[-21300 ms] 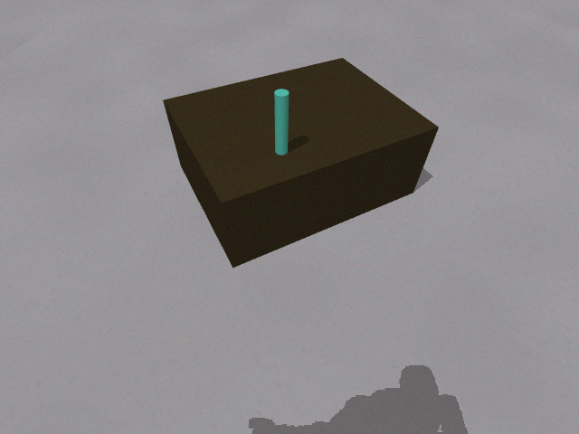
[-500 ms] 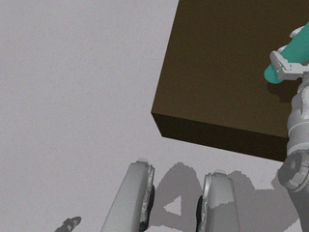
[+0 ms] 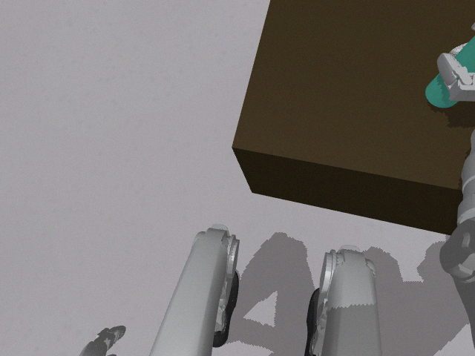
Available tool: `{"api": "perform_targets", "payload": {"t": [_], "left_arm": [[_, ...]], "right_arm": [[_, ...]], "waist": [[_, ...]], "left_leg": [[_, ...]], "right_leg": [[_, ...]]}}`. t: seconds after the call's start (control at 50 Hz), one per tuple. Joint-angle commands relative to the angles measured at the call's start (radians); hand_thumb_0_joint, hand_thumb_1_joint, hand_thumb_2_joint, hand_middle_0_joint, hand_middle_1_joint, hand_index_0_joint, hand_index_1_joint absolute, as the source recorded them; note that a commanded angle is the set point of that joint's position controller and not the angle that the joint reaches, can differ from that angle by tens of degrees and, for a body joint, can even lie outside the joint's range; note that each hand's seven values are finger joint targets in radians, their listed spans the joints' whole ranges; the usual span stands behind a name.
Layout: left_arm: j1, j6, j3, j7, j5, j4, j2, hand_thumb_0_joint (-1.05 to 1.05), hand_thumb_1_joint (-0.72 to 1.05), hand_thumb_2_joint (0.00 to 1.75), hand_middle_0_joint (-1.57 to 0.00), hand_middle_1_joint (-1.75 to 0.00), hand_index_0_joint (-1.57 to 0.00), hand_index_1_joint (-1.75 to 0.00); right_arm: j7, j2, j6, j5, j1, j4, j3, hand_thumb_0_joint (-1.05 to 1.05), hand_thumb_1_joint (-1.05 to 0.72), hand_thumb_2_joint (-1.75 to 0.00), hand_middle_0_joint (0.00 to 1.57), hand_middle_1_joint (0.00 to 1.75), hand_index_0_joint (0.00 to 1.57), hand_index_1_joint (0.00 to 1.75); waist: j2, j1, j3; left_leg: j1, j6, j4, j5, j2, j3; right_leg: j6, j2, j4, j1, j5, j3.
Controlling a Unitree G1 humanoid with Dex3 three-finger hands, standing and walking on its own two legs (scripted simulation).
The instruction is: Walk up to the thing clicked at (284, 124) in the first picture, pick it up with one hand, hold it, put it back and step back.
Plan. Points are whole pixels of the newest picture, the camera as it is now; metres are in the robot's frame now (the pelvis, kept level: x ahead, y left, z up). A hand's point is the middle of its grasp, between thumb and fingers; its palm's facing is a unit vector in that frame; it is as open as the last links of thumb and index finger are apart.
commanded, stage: lower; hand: right
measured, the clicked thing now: out of the picture +0.55 -0.25 +0.06
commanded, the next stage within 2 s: loosen in 0.36 s
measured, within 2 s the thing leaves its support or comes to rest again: rests again in 0.12 s
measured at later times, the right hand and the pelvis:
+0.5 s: hand (472, 64) +0.56 -0.25 +0.00, palm faces +0.26 +0.96 -0.03, open 7.9 cm; pelvis -0.01 +0.00 -0.03, yaw +0 degrees
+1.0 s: hand (465, 69) +0.56 -0.25 -0.01, palm faces +0.26 +0.96 -0.03, open 11.9 cm; pelvis -0.01 +0.00 -0.03, yaw +0 degrees
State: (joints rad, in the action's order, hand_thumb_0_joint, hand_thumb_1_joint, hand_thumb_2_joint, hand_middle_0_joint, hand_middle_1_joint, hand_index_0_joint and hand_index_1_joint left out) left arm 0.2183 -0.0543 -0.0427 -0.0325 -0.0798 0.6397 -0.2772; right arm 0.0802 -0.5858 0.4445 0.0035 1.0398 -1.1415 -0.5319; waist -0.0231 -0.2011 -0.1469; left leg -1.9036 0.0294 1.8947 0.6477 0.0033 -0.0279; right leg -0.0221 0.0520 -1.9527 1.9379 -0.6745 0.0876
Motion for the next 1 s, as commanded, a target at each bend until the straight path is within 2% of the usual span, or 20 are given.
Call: {"api": "perform_targets", "payload": {"t": [0.0, 0.08, 0.12, 0.16, 0.18, 0.2, 0.24, 0.3, 0.32, 0.34, 0.42, 0.46, 0.54, 0.58, 0.68, 0.72, 0.78, 0.84, 0.9, 0.98], "left_arm": [[0.212, 0.0, 0.082, 0.012, -0.002, -0.017, -0.214, 0.0, 0.89, 0.88, -0.2, -0.29, -0.2, -0.29], [0.212, -0.002, 0.082, 0.012, -0.002, -0.015, -0.219, 0.0, 0.89, 0.88, -0.19, -0.29, -0.2, -0.29], [0.222, -0.006, 0.087, 0.014, -0.005, -0.015, -0.228, 0.0, 0.89, 0.88, -0.2, -0.29, -0.2, -0.29], [0.227, -0.007, 0.089, 0.014, -0.005, -0.015, -0.229, 0.0, 0.89, 0.88, -0.19, -0.29, -0.2, -0.29], [0.229, -0.009, 0.09, 0.014, -0.005, -0.018, -0.228, 0.0, 0.89, 0.88, -0.19, -0.29, -0.2, -0.29], [0.224, -0.008, 0.086, 0.015, -0.002, -0.012, -0.229, 0.0, 0.89, 0.88, -0.19, -0.29, -0.2, -0.29], [0.226, -0.011, 0.086, 0.016, -0.001, -0.015, -0.231, 0.0, 0.88, 0.89, -0.2, -0.29, -0.19, -0.29], [0.228, -0.014, 0.089, 0.02, 0.0, -0.006, -0.232, 0.0, 0.89, 0.88, -0.2, -0.29, -0.2, -0.29], [0.236, -0.014, 0.089, 0.02, -0.001, -0.003, -0.23, 0.0, 0.89, 0.88, -0.2, -0.29, -0.2, -0.29], [0.23, -0.017, 0.088, 0.019, -0.002, -0.005, -0.235, 0.0, 0.88, 0.88, -0.2, -0.29, -0.2, -0.29], [0.228, -0.021, 0.088, 0.017, -0.001, -0.008, -0.232, 0.0, 0.89, 0.88, -0.2, -0.29, -0.2, -0.29], [0.23, -0.022, 0.086, 0.016, -0.001, -0.012, -0.23, 0.0, 0.89, 0.87, -0.2, -0.3, -0.21, -0.29], [0.229, -0.024, 0.088, 0.018, 0.001, -0.012, -0.237, 0.0, 0.93, 0.85, -0.19, -0.3, -0.22, -0.27], [0.229, -0.023, 0.091, 0.019, 0.005, -0.018, -0.24, 0.0, 0.93, 0.85, -0.19, -0.3, -0.22, -0.27], [0.229, -0.024, 0.09, 0.021, 0.006, -0.013, -0.242, 0.0, 0.91, 0.87, -0.2, -0.3, -0.21, -0.28], [0.231, -0.025, 0.086, 0.02, 0.006, -0.02, -0.238, 0.0, 0.89, 0.89, -0.19, -0.29, -0.2, -0.29], [0.23, -0.024, 0.096, 0.021, 0.006, -0.015, -0.253, 0.0, 0.89, 0.89, -0.2, -0.3, -0.2, -0.29], [0.228, -0.025, 0.092, 0.022, 0.007, -0.023, -0.248, 0.0, 0.88, 0.89, -0.2, -0.3, -0.2, -0.3], [0.235, -0.023, 0.097, 0.024, 0.005, -0.014, -0.247, 0.0, 0.88, 0.9, -0.2, -0.3, -0.2, -0.3], [0.237, -0.023, 0.095, 0.025, 0.005, -0.009, -0.243, 0.0, 0.87, 0.9, -0.2, -0.3, -0.19, -0.31]], "right_arm": [[0.001, -0.272, 0.066, -0.014, 0.397, 0.218, -0.029, 0.0, -0.3, -1.39, 1.39, 1.53, 1.43, 1.53], [0.013, -0.222, 0.055, -0.018, 0.391, 0.189, 0.006, 0.0, -0.26, -1.39, 1.39, 1.53, 1.43, 1.53], [0.008, -0.31, 0.065, -0.009, 0.469, 0.29, -0.027, 0.0, -0.28, -1.39, 1.38, 1.52, 1.42, 1.52], [0.009, -0.259, 0.053, -0.013, 0.432, 0.244, -0.002, 0.0, -0.28, -1.37, 1.38, 1.51, 1.42, 1.51], [0.005, -0.284, 0.052, -0.009, 0.458, 0.268, -0.012, 0.0, -0.28, -1.36, 1.37, 1.5, 1.41, 1.5], [0.013, -0.234, 0.043, -0.012, 0.415, 0.215, 0.014, 0.0, -0.29, -1.36, 1.37, 1.49, 1.41, 1.49], [0.007, -0.301, 0.047, -0.009, 0.454, 0.279, -0.019, 0.0, -0.28, -1.36, 1.37, 1.5, 1.41, 1.5], [0.005, -0.227, 0.025, -0.012, 0.433, 0.209, 0.015, 0.0, -0.3, -1.37, 1.38, 1.5, 1.41, 1.5], [0.005, -0.227, 0.024, -0.014, 0.422, 0.202, 0.008, 0.0, -0.3, -1.37, 1.38, 1.5, 1.41, 1.5], [0.0, -0.295, 0.032, -0.005, 0.462, 0.267, -0.015, 0.0, -0.32, -1.38, 1.38, 1.51, 1.42, 1.51], [0.004, -0.236, 0.016, -0.003, 0.424, 0.196, 0.012, 0.0, -0.27, -1.34, 1.35, 1.48, 1.39, 1.48], [0.005, -0.28, 0.022, 0.0, 0.448, 0.217, -0.008, 0.0, -0.28, -1.33, 1.35, 1.46, 1.4, 1.46], [0.007, -0.258, 0.012, -0.001, 0.43, 0.196, 0.003, 0.0, -0.14, -1.01, 1.23, 1.14, 1.25, 1.14], [0.005, -0.279, 0.013, -0.003, 0.453, 0.231, -0.001, 0.0, -0.09, -0.85, 1.2, 1.06, 1.21, 1.06], [0.008, -0.253, -0.001, -0.002, 0.45, 0.207, 0.017, 0.0, 0.16, -0.56, 1.13, 0.85, 1.13, 0.85], [0.006, -0.298, 0.003, -0.001, 0.469, 0.243, 0.0, 0.0, 0.23, -0.51, 1.01, 0.77, 1.01, 0.77], [0.011, -0.27, -0.011, -0.006, 0.402, 0.171, 0.005, 0.0, 0.32, -0.36, 0.89, 0.62, 0.89, 0.62], [0.008, -0.33, 0.001, -0.013, 0.474, 0.286, -0.023, 0.0, 0.41, -0.26, 0.76, 0.5, 0.76, 0.5], [0.009, -0.279, -0.002, -0.012, 0.436, 0.248, 0.003, 0.0, 0.49, -0.16, 0.61, 0.38, 0.61, 0.38], [0.001, -0.325, 0.008, -0.016, 0.446, 0.31, -0.031, 0.0, 0.54, -0.13, 0.43, 0.28, 0.43, 0.28]], "waist": [[-0.173, -0.003, -0.67], [-0.175, -0.019, -0.66], [-0.222, -0.006, -0.715], [-0.209, -0.017, -0.707], [-0.202, -0.014, -0.722], [-0.198, -0.017, -0.697], [-0.23, -0.002, -0.731], [-0.188, -0.03, -0.671], [-0.179, -0.031, -0.655], [-0.226, -0.004, -0.677], [-0.176, -0.031, -0.637], [-0.187, -0.019, -0.653], [-0.173, -0.028, -0.648], [-0.188, -0.015, -0.661], [-0.195, -0.032, -0.633], [-0.195, -0.014, -0.665], [-0.161, -0.022, -0.646], [-0.215, 0.001, -0.713], [-0.19, -0.019, -0.708], [-0.216, 0.001, -0.733]], "left_leg": [[0.359, -0.06, -0.188, -0.239, 0.015, -0.029], [0.332, -0.06, -0.167, -0.238, 0.013, -0.036], [0.324, -0.064, -0.154, -0.231, 0.012, -0.034], [0.329, -0.061, -0.154, -0.231, 0.013, -0.038], [0.343, -0.061, -0.157, -0.227, 0.013, -0.034], [0.329, -0.06, -0.151, -0.225, 0.01, -0.037], [0.333, -0.064, -0.135, -0.237, 0.008, -0.037], [0.302, -0.062, -0.139, -0.218, 0.01, -0.041], [0.291, -0.062, -0.134, -0.219, 0.013, -0.044], [0.281, -0.067, -0.124, -0.21, 0.009, -0.039], [0.274, -0.062, -0.119, -0.208, 0.01, -0.047], [0.278, -0.063, -0.12, -0.202, 0.01, -0.042], [0.273, -0.06, -0.117, -0.19, 0.009, -0.046], [0.278, -0.063, -0.116, -0.191, 0.008, -0.043], [0.242, -0.064, -0.107, -0.182, 0.007, -0.051], [0.279, -0.063, -0.114, -0.178, 0.006, -0.044], [0.296, -0.058, -0.119, -0.181, 0.007, -0.045], [0.311, -0.063, -0.111, -0.204, 0.007, -0.038], [0.318, -0.059, -0.122, -0.212, 0.011, -0.04], [0.33, -0.061, -0.115, -0.242, 0.01, -0.039]], "right_leg": [[0.047, -0.014, 0.194, -0.432, 0.232, -0.032], [0.047, -0.015, 0.175, -0.425, 0.233, -0.03], [0.044, -0.014, 0.173, -0.45, 0.232, -0.032], [0.044, -0.014, 0.166, -0.447, 0.226, -0.032], [0.046, -0.015, 0.162, -0.432, 0.215, -0.035], [0.044, -0.015, 0.161, -0.429, 0.215, -0.035], [0.041, -0.017, 0.162, -0.439, 0.238, -0.033], [0.044, -0.016, 0.149, -0.403, 0.206, -0.03], [0.043, -0.014, 0.147, -0.394, 0.209, -0.03], [0.041, -0.017, 0.15, -0.4, 0.206, -0.035], [0.045, -0.017, 0.135, -0.368, 0.197, -0.031], [0.047, -0.018, 0.132, -0.359, 0.187, -0.036], [0.046, -0.018, 0.129, -0.358, 0.174, -0.037], [0.046, -0.019, 0.134, -0.364, 0.174, -0.037], [0.043, -0.019, 0.133, -0.368, 0.17, -0.03], [0.047, -0.02, 0.133, -0.355, 0.16, -0.037], [0.049, -0.021, 0.122, -0.33, 0.16, -0.04], [0.044, -0.021, 0.129, -0.368, 0.194, -0.042], [0.046, -0.016, 0.12, -0.379, 0.198, -0.042], [0.043, -0.015, 0.123, -0.409, 0.237, -0.041]]}}
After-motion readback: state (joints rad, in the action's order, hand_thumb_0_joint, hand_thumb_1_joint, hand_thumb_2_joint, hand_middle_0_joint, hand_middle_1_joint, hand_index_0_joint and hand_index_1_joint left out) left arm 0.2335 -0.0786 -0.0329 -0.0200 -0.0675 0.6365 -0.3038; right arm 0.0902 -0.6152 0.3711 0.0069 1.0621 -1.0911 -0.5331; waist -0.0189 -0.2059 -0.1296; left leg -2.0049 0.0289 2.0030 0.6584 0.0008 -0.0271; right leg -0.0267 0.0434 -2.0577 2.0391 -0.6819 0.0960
